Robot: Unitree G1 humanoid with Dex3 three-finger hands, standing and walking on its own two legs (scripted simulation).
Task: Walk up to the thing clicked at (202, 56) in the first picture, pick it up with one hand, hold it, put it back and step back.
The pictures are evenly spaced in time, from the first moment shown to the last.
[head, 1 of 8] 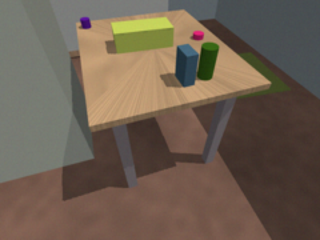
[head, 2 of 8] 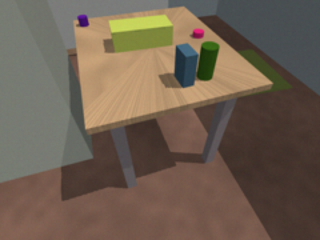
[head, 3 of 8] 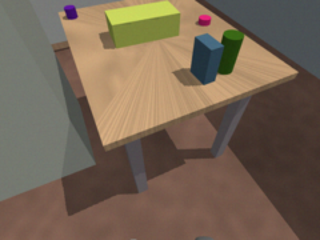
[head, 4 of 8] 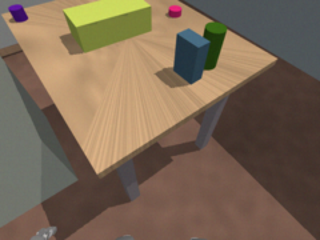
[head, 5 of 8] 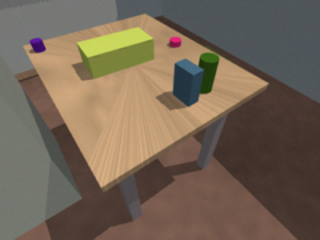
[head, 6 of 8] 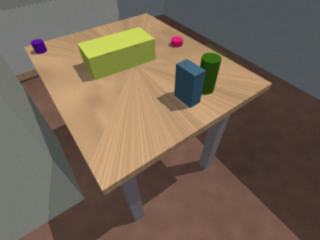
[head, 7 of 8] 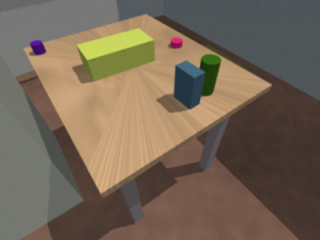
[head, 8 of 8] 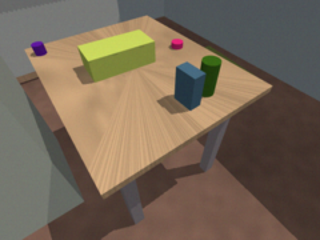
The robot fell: no
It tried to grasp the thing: no
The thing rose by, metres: 0.00
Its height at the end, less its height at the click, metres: +0.00
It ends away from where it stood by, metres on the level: 0.00
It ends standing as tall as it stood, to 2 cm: yes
